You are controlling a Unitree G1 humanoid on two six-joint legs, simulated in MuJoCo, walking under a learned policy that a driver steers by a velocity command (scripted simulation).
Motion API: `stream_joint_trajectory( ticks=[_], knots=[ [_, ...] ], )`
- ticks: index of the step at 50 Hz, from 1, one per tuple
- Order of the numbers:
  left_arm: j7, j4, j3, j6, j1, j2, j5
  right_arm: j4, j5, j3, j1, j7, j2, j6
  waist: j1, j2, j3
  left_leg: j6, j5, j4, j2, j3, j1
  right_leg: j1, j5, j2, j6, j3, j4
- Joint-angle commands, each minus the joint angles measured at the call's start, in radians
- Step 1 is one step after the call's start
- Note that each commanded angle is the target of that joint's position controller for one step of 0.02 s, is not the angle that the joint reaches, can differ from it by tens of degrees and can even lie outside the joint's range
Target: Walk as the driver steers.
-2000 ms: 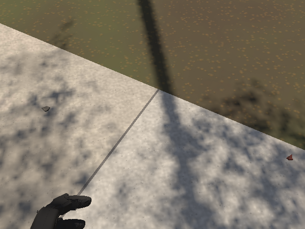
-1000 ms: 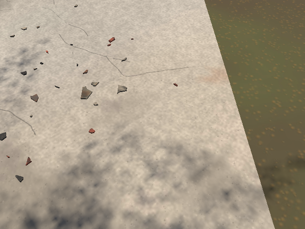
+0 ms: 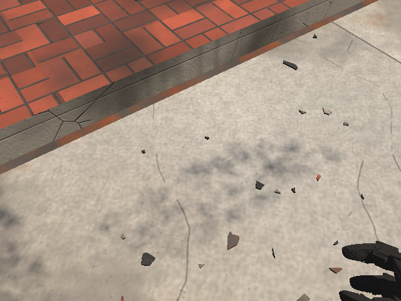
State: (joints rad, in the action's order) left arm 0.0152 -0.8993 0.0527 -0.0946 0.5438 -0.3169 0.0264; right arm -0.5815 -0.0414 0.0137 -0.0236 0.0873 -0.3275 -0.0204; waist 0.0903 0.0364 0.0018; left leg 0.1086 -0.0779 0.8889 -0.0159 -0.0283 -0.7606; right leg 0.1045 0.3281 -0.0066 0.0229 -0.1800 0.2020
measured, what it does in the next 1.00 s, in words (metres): walks ahead: left foot, then right foot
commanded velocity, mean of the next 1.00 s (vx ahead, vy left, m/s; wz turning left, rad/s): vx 0.45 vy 0.00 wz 0.09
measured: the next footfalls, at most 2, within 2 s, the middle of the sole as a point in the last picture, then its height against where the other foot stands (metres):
left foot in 0.12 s outside the picture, level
right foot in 0.52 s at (234, 243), level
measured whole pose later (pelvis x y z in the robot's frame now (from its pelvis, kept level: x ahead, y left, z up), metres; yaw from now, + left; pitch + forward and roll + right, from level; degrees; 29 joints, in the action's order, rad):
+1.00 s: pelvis +0.57 +0.05 +0.01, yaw +4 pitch -1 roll +0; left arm 0.00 -0.93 0.00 0.01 0.25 -0.23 0.01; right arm -1.01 -0.01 -0.01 0.23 -0.03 -0.19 0.01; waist 0.03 -0.03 0.00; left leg 0.00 -0.23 0.47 0.02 -0.04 -0.23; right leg -0.29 0.11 0.03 -0.04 -0.04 0.42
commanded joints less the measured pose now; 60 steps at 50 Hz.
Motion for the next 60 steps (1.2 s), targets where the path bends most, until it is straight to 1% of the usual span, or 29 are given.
stream_joint_trajectory(
  ticks=[1, 3, 5, 6, 7, 8, 9, 10, 11, 14, 17, 19, 22, 24, 25, 26, 27, 28, 29, 30, 32, 37, 40, 44, 46, 47, 50, 54, 60],
  knots=[
    [0.001, 0.065, 0.011, -0.026, -0.087, -0.133, -0.005, 0.063, 0.002, -0.014, -0.074, 0.010, -0.008, -0.016, -0.076, -0.078, 0.143, 0.036, 0.053, -0.173, 0.032, 0.114, 0.225, -0.220, -0.655, -0.224, -0.132, 0.029, -0.192],
    [-0.013, 0.044, 0.019, -0.014, -0.060, -0.193, -0.006, 0.039, -0.011, -0.004, -0.018, -0.009, -0.039, -0.019, -0.126, -0.142, 0.064, 0.065, -0.054, -0.220, 0.101, 0.154, 0.323, -0.072, -1.157, -0.251, -0.123, -0.002, -0.021],
    [-0.030, 0.045, 0.025, 0.014, -0.096, -0.236, -0.006, -0.068, -0.010, 0.030, 0.322, -0.037, -0.101, -0.023, -0.302, -0.185, -0.126, 0.104, -0.115, -0.295, 0.142, 0.122, 0.694, -0.105, -1.321, -0.255, -0.112, -0.014, 0.421],
    [-0.032, 0.068, 0.018, 0.019, -0.109, -0.208, -0.006, -0.124, -0.018, 0.059, 0.488, -0.056, -0.163, -0.021, -0.363, -0.147, -0.224, 0.114, -0.194, -0.304, 0.062, 0.009, 0.967, -0.300, -1.048, -0.217, -0.105, -0.008, 0.747],
    [-0.002, 0.122, -0.016, 0.017, -0.023, -0.029, -0.006, -0.126, -0.028, 0.081, 0.448, -0.079, -0.256, -0.020, -0.202, 0.156, -0.310, 0.161, -0.423, -0.348, -0.242, -0.445, 1.232, -0.689, 0.104, -0.055, -0.074, 0.034, 1.140],
    [-0.008, 0.163, -0.005, 0.008, -0.074, -0.100, -0.022, -0.103, -0.005, 0.090, 0.476, -0.082, -0.269, -0.020, -0.237, 0.111, -0.442, 0.207, -0.444, -0.513, -0.335, -0.805, 1.265, -0.819, 0.163, 0.017, -0.096, 0.230, 1.310],
    [-0.013, 0.188, 0.001, 0.001, -0.192, -0.120, -0.027, -0.141, 0.003, 0.088, 0.440, -0.089, -0.225, -0.027, -0.223, 0.029, -0.253, 0.194, -0.318, -0.555, -0.280, -0.644, 1.148, -0.910, 0.032, -0.039, -0.105, 0.251, 1.282],
    [-0.010, 0.190, -0.012, -0.004, -0.215, -0.088, -0.025, -0.165, 0.011, 0.080, 0.414, -0.091, -0.178, -0.038, -0.181, -0.010, -0.099, 0.189, -0.186, -0.580, -0.251, -0.517, 0.970, -0.896, -0.019, -0.071, -0.099, 0.233, 1.202],
    [-0.006, 0.178, -0.017, 0.004, -0.220, -0.072, -0.012, -0.172, 0.008, 0.071, 0.375, -0.090, -0.136, -0.050, -0.135, -0.053, -0.034, 0.163, -0.122, -0.603, -0.206, -0.431, 0.834, -0.842, -0.028, -0.101, -0.091, 0.236, 1.127],
    [0.008, 0.154, -0.023, 0.049, -0.167, -0.032, 0.014, -0.201, 0.029, 0.033, 0.346, -0.088, -0.033, -0.077, -0.037, -0.029, 0.033, 0.148, 0.461, -0.638, -0.166, -0.250, 0.619, -0.685, 0.023, -0.120, -0.039, 0.218, 0.984],
    [0.020, 0.205, -0.036, 0.049, -0.306, 0.008, 0.016, -0.234, 0.044, 0.036, 0.343, -0.081, -0.062, -0.090, -0.031, -0.006, 0.089, 0.109, 0.716, -0.675, -0.071, -0.064, 0.534, -0.651, -0.130, -0.083, -0.024, 0.136, 0.726],
    [0.025, 0.213, -0.051, 0.037, -0.372, 0.032, 0.000, -0.254, 0.047, 0.033, 0.360, -0.077, -0.054, -0.094, -0.066, 0.020, 0.070, 0.070, 0.717, -0.680, -0.007, 0.011, 0.502, -0.516, -0.355, -0.028, -0.035, 0.073, 0.492],
    [0.013, 0.196, -0.045, 0.034, -0.378, 0.001, -0.003, -0.298, 0.054, 0.036, 0.421, -0.082, -0.074, -0.100, -0.085, 0.019, 0.023, 0.024, 0.720, -0.637, -0.047, -0.016, 0.611, -0.411, -0.532, 0.031, -0.077, 0.076, 0.371],
    [0.000, 0.140, -0.027, 0.025, -0.241, -0.050, 0.015, -0.306, 0.043, 0.046, 0.405, -0.097, -0.110, -0.091, -0.024, 0.024, -0.037, -0.011, 0.810, -0.464, -0.062, -0.033, 0.677, -0.284, -0.489, 0.074, -0.105, 0.097, 0.351],
    [-0.006, 0.095, -0.019, 0.014, -0.117, -0.064, 0.022, -0.304, 0.047, 0.050, 0.365, -0.104, -0.128, -0.082, 0.048, 0.018, -0.069, -0.028, 0.769, -0.295, -0.046, -0.018, 0.677, -0.180, -0.549, 0.054, -0.120, 0.123, 0.283],
    [-0.012, 0.062, -0.008, 0.001, -0.040, -0.112, 0.029, -0.299, 0.055, 0.049, 0.374, -0.108, -0.118, -0.076, 0.074, -0.036, -0.095, -0.047, 0.508, -0.062, 0.024, 0.012, 0.631, -0.082, -0.852, -0.040, -0.140, 0.183, 0.236],
    [-0.010, 0.062, 0.006, 0.001, -0.036, -0.187, 0.038, -0.308, 0.066, 0.026, 0.560, -0.114, 0.012, -0.065, -0.018, -0.295, -0.245, -0.081, -0.489, 0.379, 0.175, 0.057, 0.428, 0.167, -1.616, -0.357, -0.292, 0.435, 0.416],
    [0.000, 0.079, 0.001, 0.010, -0.012, -0.149, -0.003, -0.350, 0.080, 0.030, 0.682, -0.127, -0.010, -0.052, -0.035, -0.226, -0.462, -0.079, -0.572, 0.549, 0.217, -0.157, 0.346, 0.300, -1.755, -0.451, -0.392, 0.657, 0.420],
    [-0.008, 0.108, 0.005, 0.023, -0.128, -0.128, -0.031, -0.356, 0.066, 0.032, 0.637, -0.131, -0.048, -0.045, -0.054, -0.154, -0.415, -0.087, -0.465, 0.561, 0.160, -0.185, 0.306, 0.193, -1.451, -0.431, -0.404, 0.631, 0.325],
    [-0.015, 0.128, -0.014, 0.030, -0.242, -0.055, -0.036, -0.335, 0.036, 0.034, 0.514, -0.127, -0.076, -0.037, -0.065, -0.077, -0.255, -0.093, -0.397, 0.487, 0.109, -0.136, 0.279, 0.027, -1.200, -0.357, -0.370, 0.552, 0.252],
    [-0.028, 0.106, -0.041, 0.032, -0.283, 0.012, -0.027, -0.317, 0.014, 0.026, 0.418, -0.111, -0.036, -0.010, -0.092, -0.036, -0.107, -0.107, -0.363, 0.329, 0.058, -0.105, 0.329, -0.196, -1.047, -0.274, -0.307, 0.424, 0.163],
    [-0.011, 0.053, -0.043, 0.025, -0.297, -0.025, 0.004, -0.348, 0.023, 0.001, 0.419, -0.104, 0.053, 0.044, -0.144, -0.123, -0.114, -0.122, -0.312, -0.025, 0.046, -0.027, 0.544, -0.395, -0.937, -0.189, -0.250, 0.263, 0.114],
    [-0.008, 0.039, -0.035, 0.046, -0.291, -0.042, 0.000, -0.361, 0.024, 0.001, 0.354, -0.110, 0.030, 0.060, -0.116, -0.167, -0.115, -0.118, -0.223, -0.151, 0.029, 0.000, 0.591, -0.434, -0.495, -0.176, -0.222, 0.285, 0.071],
    [-0.019, 0.038, -0.033, 0.089, -0.320, -0.031, -0.007, -0.374, 0.008, -0.003, 0.295, -0.116, 0.026, 0.052, -0.117, -0.129, 0.004, -0.078, -0.178, -0.386, 0.013, -0.001, 0.669, -0.595, 0.159, -0.153, -0.149, 0.354, 0.027],
    [-0.018, 0.028, -0.036, 0.097, -0.246, 0.001, -0.016, -0.369, 0.006, 0.006, 0.258, -0.127, -0.047, 0.031, -0.061, 0.021, 0.066, -0.029, -0.257, -0.568, -0.125, -0.205, 0.566, -0.579, 0.141, -0.061, -0.075, 0.292, 0.096],
    [-0.017, 0.005, -0.038, 0.103, -0.234, 0.018, -0.022, -0.384, 0.024, 0.003, 0.240, -0.126, -0.028, 0.023, -0.048, 0.086, 0.067, -0.017, -0.381, -0.645, -0.152, -0.238, 0.388, -0.396, 0.010, -0.012, -0.058, 0.226, 0.155],
    [-0.019, -0.030, -0.034, 0.101, -0.226, 0.011, -0.012, -0.404, 0.038, -0.006, 0.210, -0.126, 0.009, 0.001, -0.024, 0.077, 0.036, -0.064, -0.356, -0.673, -0.092, -0.178, 0.339, -0.214, -0.146, -0.041, -0.052, 0.241, 0.173],
    [-0.025, -0.065, -0.035, 0.090, -0.243, 0.009, -0.012, -0.441, 0.038, -0.001, 0.271, -0.127, 0.026, 0.003, -0.057, -0.007, 0.045, -0.053, -0.212, -0.619, -0.069, -0.137, 0.464, -0.308, -0.129, -0.063, -0.060, 0.264, 0.134],
    [-0.036, -0.106, -0.040, 0.089, -0.254, 0.022, -0.014, -0.480, 0.036, 0.002, 0.303, -0.129, 0.035, 0.004, -0.073, -0.039, 0.029, -0.045, -0.136, -0.596, -0.061, -0.119, 0.515, -0.304, -0.159, -0.070, -0.058, 0.269, 0.123]
  ],
)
